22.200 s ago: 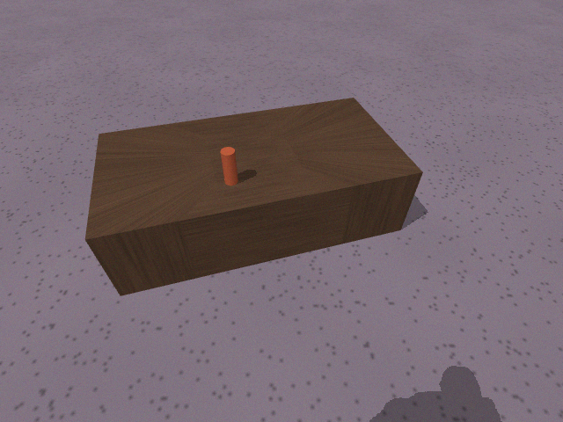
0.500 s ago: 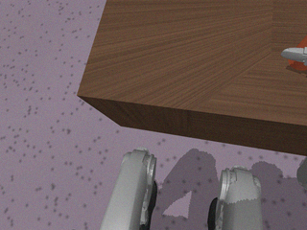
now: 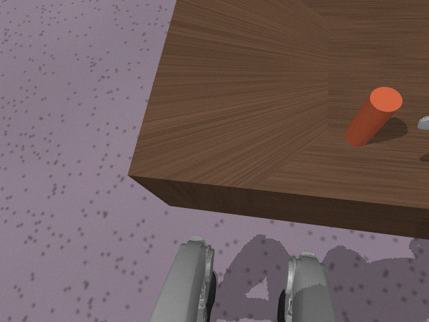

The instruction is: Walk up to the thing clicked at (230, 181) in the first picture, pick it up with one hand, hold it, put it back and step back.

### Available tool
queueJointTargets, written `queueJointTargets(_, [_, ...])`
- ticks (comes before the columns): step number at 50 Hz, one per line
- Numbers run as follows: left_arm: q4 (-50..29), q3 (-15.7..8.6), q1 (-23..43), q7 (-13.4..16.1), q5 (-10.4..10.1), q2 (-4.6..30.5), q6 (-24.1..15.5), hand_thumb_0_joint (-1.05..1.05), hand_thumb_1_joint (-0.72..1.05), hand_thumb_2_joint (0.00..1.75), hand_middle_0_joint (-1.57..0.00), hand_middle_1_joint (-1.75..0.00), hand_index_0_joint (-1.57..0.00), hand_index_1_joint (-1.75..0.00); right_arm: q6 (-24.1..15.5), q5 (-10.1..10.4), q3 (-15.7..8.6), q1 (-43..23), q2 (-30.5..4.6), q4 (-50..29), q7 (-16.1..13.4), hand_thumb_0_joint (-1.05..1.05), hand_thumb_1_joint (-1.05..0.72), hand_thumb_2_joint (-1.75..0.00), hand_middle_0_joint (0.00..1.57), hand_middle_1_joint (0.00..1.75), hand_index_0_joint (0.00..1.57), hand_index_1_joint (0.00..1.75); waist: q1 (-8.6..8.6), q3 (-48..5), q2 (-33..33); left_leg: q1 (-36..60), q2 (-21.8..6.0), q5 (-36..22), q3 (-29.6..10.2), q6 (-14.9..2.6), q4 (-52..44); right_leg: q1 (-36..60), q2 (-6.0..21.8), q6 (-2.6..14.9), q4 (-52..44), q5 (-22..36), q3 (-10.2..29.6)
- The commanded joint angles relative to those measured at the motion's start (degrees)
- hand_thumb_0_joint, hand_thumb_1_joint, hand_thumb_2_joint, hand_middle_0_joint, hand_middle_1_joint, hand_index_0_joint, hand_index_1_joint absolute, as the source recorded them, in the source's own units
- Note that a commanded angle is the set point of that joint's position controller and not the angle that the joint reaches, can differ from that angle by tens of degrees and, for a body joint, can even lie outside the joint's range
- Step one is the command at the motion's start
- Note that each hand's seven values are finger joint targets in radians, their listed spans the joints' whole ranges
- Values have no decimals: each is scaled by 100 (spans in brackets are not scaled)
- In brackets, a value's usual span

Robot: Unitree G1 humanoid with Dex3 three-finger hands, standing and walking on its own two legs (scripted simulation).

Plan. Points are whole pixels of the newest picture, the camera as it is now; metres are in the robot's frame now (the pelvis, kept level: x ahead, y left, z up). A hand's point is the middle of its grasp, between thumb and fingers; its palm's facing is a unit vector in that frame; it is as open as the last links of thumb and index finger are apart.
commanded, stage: home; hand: right
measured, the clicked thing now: (369, 119) +0.56 -0.24 -0.11
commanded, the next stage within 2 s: none
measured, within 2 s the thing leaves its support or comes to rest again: neither
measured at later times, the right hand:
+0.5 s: hand out of the picture +0.43 -0.32 +0.09, palm faces +0.30 +0.88 -0.37, open 17.3 cm
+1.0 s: hand out of the picture +0.23 -0.19 +0.12, palm faces +0.15 +0.97 -0.21, open 17.1 cm
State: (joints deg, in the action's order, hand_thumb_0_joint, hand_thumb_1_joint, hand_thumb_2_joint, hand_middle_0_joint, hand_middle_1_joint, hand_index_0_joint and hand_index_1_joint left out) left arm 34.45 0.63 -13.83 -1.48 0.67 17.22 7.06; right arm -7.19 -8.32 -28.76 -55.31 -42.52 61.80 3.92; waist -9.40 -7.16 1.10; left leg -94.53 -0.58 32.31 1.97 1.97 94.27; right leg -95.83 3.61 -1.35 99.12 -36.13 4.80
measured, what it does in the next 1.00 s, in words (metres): rises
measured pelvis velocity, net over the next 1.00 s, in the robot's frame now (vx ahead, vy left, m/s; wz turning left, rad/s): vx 0.08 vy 0.00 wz -0.08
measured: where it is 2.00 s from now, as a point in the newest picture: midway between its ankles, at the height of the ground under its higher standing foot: outside the picture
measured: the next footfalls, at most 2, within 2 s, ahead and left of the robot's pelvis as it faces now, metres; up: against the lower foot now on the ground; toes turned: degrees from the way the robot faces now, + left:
none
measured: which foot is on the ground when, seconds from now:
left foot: down 0.00-1.00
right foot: down 0.00-1.00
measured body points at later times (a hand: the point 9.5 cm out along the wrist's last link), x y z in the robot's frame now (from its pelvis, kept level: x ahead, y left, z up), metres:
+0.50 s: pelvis +0.05 -0.01 +0.16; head +0.16 -0.05 +0.59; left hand +0.08 +0.26 +0.05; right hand +0.41 -0.36 +0.11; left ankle +0.09 +0.14 -0.51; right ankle +0.06 -0.13 -0.51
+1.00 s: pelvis +0.08 +0.00 +0.18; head +0.10 -0.01 +0.63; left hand +0.28 +0.21 +0.11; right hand +0.22 -0.24 +0.14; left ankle +0.09 +0.14 -0.51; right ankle +0.06 -0.13 -0.51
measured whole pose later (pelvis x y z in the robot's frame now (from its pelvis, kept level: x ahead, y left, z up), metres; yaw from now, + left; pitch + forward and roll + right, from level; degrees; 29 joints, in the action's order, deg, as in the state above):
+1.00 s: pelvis +0.08 +0.00 +0.18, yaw -5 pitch +10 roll +3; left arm 28.1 2.3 -12.7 8.2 -1.8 11.2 -2.6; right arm 18.1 2.7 -0.5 25.4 -11.8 1.6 -3.1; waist -1.2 -8.2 3.0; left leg -33.9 -1.3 24.7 3.7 1.8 49.2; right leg -36.2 3.3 -1.3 54.2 -27.7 3.2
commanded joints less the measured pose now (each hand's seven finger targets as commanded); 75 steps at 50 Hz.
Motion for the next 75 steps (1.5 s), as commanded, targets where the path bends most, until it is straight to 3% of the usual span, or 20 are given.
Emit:
queueJointTargets(1, [-99, -424, -1256, 157, -2, 1203, 23, 0, 88, 89, -20, -29, -20, -29, -278, -115, -232, -2601, -2603, -1275, -560, 0, 44, -12, 7, 7, 7, 7, 60, -3829, 1197, 2793, 154, -1014, 9, -283, -1889, 3487, -46, 230, -2009, 1261, -175])
queueJointTargets(6, [103, -253, -1221, 271, -19, 1077, -51, 0, 89, 90, -20, -29, -20, -30, -146, -98, 109, -1914, -1969, 243, -796, 0, 45, -11, 6, 7, 6, 7, -53, -2753, 1005, 3099, 226, -1112, 103, -295, -2633, 3805, -61, 204, -2698, 1395, -176])
queueJointTargets(8, [96, -308, -1268, 328, -19, 1161, -38, 0, 90, 90, -20, -29, -20, -29, -162, -60, 33, -2005, -2136, -26, -856, 0, 42, -13, 7, 8, 7, 8, 46, -2849, 1176, 3374, 242, -1286, 80, -318, -2882, 4237, -55, 208, -2911, 1615, -239])
queueJointTargets(10, [58, -228, -1279, 323, -42, 1073, -49, 0, 90, 90, -20, -29, -20, -30, -2, 25, 374, -1225, -1395, 913, -825, 0, 47, -10, 6, 7, 6, 7, -72, -2269, 855, 3426, 282, -1364, 198, -323, -3115, 4337, -47, 182, -3232, 1759, -137])
queueJointTargets(14, [-58, -328, -1339, 365, -112, 1085, -17, 0, 90, 90, -20, -29, -20, -30, 96, 179, 367, -653, -1359, 125, -886, 0, 49, -9, 6, 7, 6, 7, 187, -2649, 898, 4306, 318, -1860, 210, -346, -3545, 5032, -45, 170, -3707, 2378, -188])
queueJointTargets(17, [-136, -355, -1262, 383, -194, 994, -39, 0, 90, 90, -20, -29, -20, -30, 224, 380, 693, 22, -662, -513, -906, 0, 52, -8, 6, 6, 6, 6, 203, -2614, 965, 4700, 334, -2182, 261, -366, -3817, 5578, -42, 127, -4038, 2800, -188])
queueJointTargets(20, [-164, -332, -1120, 461, -259, 886, -70, 0, 90, 90, -20, -29, -20, -29, 316, 514, 763, 1154, -380, -929, -1028, 0, 54, -6, 5, 6, 5, 6, 432, -2392, 913, 5058, 328, -2207, 293, -391, -4114, 5963, -29, 71, -4452, 2887, -128])
queueJointTargets(24, [-218, -331, -963, 610, -287, 796, -135, 0, 90, 90, -20, -29, -20, -29, 288, 690, 762, 1516, -447, -2719, -1245, 0, 55, -6, 5, 5, 5, 5, 676, -2523, 1381, 5730, 269, -2285, 233, -426, -4474, 6640, -49, 22, -4952, 2950, -183])
queueJointTargets(26, [-267, -232, -827, 694, -302, 627, -209, 0, 90, 90, -20, -29, -20, -29, 369, 777, 1059, 2635, 248, -2427, -1320, 0, 56, -5, 5, 5, 5, 5, 617, -1884, 988, 5887, 268, -2328, 240, -397, -4684, 6499, -74, 46, -5109, 2836, -257])
queueJointTargets(30, [-356, -263, -763, 875, -166, 539, -367, 0, 90, 90, -20, -29, -20, -29, 462, 769, 1065, 2907, 467, -4139, -1395, 0, 52, -8, 7, 7, 7, 7, 647, -1786, 1047, 6359, 228, -2429, 142, -398, -4939, 6637, -121, 109, -5264, 2785, -359])
queueJointTargets(34, [-540, -228, -577, 894, -189, 325, -615, 0, 90, 90, -20, -29, -20, -29, 943, 922, 1987, 4695, 2144, -3790, -1230, 0, 44, -12, 7, 7, 7, 7, 504, -1002, 324, 6353, 246, -2347, 283, -361, -5097, 6495, -106, 141, -5474, 2723, -297])
queueJointTargets(36, [-738, -264, -448, 920, -209, 390, -712, 0, 90, 90, -20, -29, -20, -29, 1056, 988, 1631, 4796, 1578, -5021, -1205, 0, 44, -12, 7, 7, 7, 7, 747, -1392, 542, 6644, 209, -2525, 259, -337, -5099, 6714, -143, 149, -5443, 2951, -351])
queueJointTargets(39, [-977, -190, -240, 925, -260, 242, -853, 0, 90, 90, -20, -29, -20, -29, 1501, 1015, 2282, 6042, 2320, -5200, -1043, 0, 60, -2, 7, 4, 7, 4, 635, -1037, 247, 6570, 216, -2621, 318, -298, -5089, 6753, -137, 161, -5427, 3160, -330])
queueJointTargets(44, [-1294, -173, 113, 998, -285, 201, -1095, 0, 90, 90, -20, -29, -20, -29, 2064, 1115, 2405, 7358, 2359, -6627, -849, 0, 49, -9, 6, 6, 6, 6, 679, -769, 135, 6515, 225, -2241, 317, -215, -5169, 6566, -187, 211, -5402, 2614, -349])
queueJointTargets(49, [-1431, -185, 151, 1095, -233, 196, -1345, 0, 89, 90, -20, -29, -20, -29, 2375, 1038, 2326, 7480, 2147, -7711, -740, 0, 51, -8, 6, 6, 6, 6, 578, -752, 259, 6409, 170, -2241, 203, -173, -5093, 6562, -260, 236, -5224, 2490, -390])
queueJointTargets(51, [-1434, -174, 170, 1117, -213, 169, -1487, 0, 89, 89, -20, -29, -20, -29, 2530, 1037, 2512, 7833, 2442, -7445, -664, 0, 51, -8, 6, 6, 6, 6, 511, -553, 37, 6291, 168, -2057, 212, -149, -5083, 6429, -269, 254, -5188, 2254, -385])
queueJointTargets(52, [-1445, -222, 183, 1134, -199, 220, -1532, 0, 85, 87, -20, -29, -19, -29, 2509, 1030, 2254, 7547, 2084, -7917, -691, 0, 52, -7, 6, 6, 6, 6, 600, -687, 246, 6319, 133, -2027, 145, -162, -5109, 6458, -306, 248, -5173, 2209, -408])
queueJointTargets(56, [-1408, -235, 209, 1155, -155, 217, -1750, 0, 81, 85, -19, -28, -19, -28, 2657, 1058, 2473, 8000, 2424, -7639, -607, 0, 52, -8, 6, 6, 6, 6, 584, -559, 74, 6244, 120, -1851, 173, -143, -5076, 6353, -323, 248, -5122, 2037, -382])
queueJointTargets(63, [-1477, -222, 291, 1129, -154, 221, -1965, 0, 89, 89, -20, -29, -20, -29, 2922, 1110, 2432, 8566, 2464, -7464, -569, 0, 55, -6, 5, 5, 5, 5, 735, -443, -120, 6224, 124, -1635, 271, -135, -5086, 6130, -342, 233, -5119, 1885, -351])
queueJointTargets(75, [-1405, -285, 175, 1191, -131, 314, -2186, 0, 90, 90, -20, -30, -20, -30, 3011, 1116, 2346, 8311, 2427, -7898, -594, 0, 60, -3, 5, 5, 5, 5, 718, -486, 34, 6007, 158, -1264, 253, -151, -4991, 6024, -308, 223, -5085, 1520, -335])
